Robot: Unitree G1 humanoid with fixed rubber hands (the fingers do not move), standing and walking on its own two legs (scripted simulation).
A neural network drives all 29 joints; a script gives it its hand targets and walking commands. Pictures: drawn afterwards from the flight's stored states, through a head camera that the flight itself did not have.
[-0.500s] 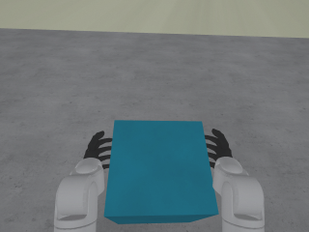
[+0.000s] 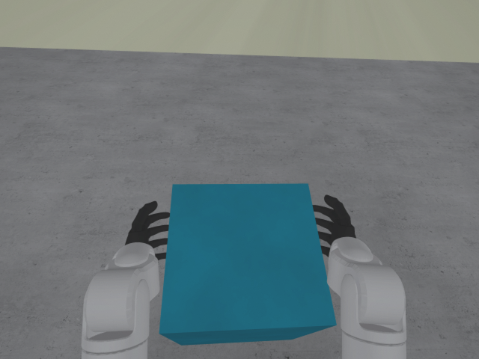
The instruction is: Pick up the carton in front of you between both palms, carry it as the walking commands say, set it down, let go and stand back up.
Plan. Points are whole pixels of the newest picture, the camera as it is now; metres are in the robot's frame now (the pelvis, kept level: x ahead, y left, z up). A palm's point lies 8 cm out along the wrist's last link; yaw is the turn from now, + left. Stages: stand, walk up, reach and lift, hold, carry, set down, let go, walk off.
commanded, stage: carry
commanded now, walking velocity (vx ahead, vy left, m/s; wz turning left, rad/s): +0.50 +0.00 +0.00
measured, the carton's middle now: (239, 271) +0.28 +0.00 +0.01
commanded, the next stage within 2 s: none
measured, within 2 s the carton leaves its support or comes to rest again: neither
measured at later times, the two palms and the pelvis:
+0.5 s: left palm (169, 121) +0.59 +0.16 +0.10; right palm (297, 117) +0.60 -0.13 +0.11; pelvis +0.34 +0.01 -0.01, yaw +0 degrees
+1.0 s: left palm (192, 63) +0.93 +0.15 +0.08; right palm (283, 62) +0.95 -0.14 +0.09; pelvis +0.68 +0.00 -0.02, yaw +2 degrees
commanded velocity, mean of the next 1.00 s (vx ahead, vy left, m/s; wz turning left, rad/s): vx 0.50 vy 0.00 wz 0.00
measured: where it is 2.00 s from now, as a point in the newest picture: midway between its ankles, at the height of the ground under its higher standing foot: (232, 228)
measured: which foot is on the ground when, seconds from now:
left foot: down 0.00-0.06, up 0.08-0.48, down 0.50-1.00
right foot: up 0.00-0.02, down 0.04-0.52, up 0.54-0.96, down 0.98-1.00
